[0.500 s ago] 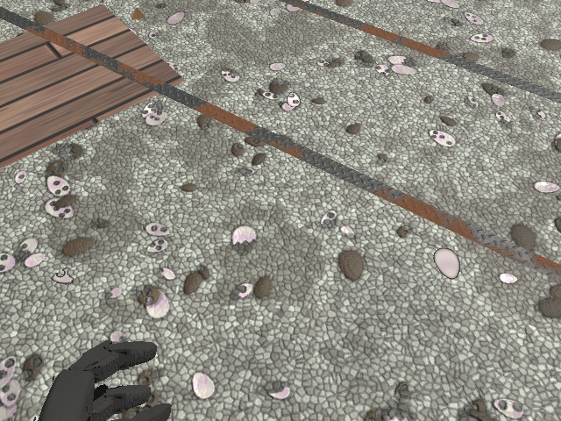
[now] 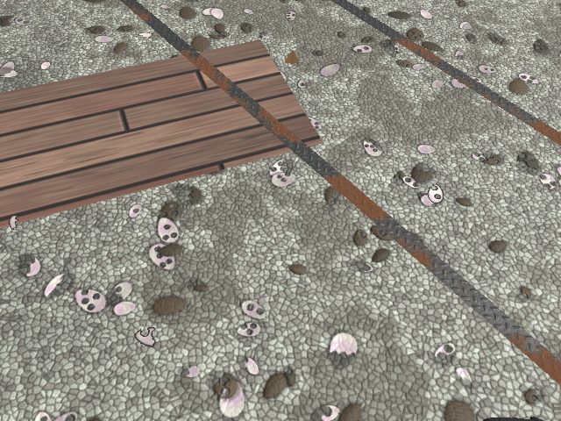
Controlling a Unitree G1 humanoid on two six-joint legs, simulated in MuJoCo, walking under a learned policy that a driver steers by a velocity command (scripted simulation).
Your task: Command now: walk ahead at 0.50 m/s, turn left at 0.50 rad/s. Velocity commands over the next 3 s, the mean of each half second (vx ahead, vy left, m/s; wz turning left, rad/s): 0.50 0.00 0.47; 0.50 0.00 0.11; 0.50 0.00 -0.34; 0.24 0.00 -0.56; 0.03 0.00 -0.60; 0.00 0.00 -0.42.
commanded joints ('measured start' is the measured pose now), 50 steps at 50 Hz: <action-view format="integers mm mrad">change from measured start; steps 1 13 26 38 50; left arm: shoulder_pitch -32 -205 25 -19 65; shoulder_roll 172 71 237 133 184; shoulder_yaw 32 -10 51 16 24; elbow -78 -205 -180 -108 -27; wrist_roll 8 30 33 2 -14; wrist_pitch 10 -45 -85 -53 1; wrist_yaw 24 -7 -25 -19 -1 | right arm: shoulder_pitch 321 185 333 74 28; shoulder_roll -238 -195 -84 -65 -129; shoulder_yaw -105 -79 -37 -25 -55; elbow -8 -64 -16 -77 -98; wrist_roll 6 -3 -24 -17 -7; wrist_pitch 2 -16 2 -23 -47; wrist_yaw -17 -65 -72 -57 -22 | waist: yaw -215 -70 7 -28 -92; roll -24 18 -95 -96 -107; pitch -206 -42 -308 -17 -76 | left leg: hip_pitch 506 318 230 -121 237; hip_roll -42 73 -45 66 -49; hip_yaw -49 -296 -245 -86 -2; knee -38 -361 334 271 -123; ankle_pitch -24 191 -10 -66 26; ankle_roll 102 195 6 -93 7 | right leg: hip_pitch -220 -709 45 -218 -79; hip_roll -206 -82 -254 -208 -216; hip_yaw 16 257 521 403 293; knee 567 536 194 -155 125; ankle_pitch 938 311 402 481 883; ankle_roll -73 57 -204 -248 -152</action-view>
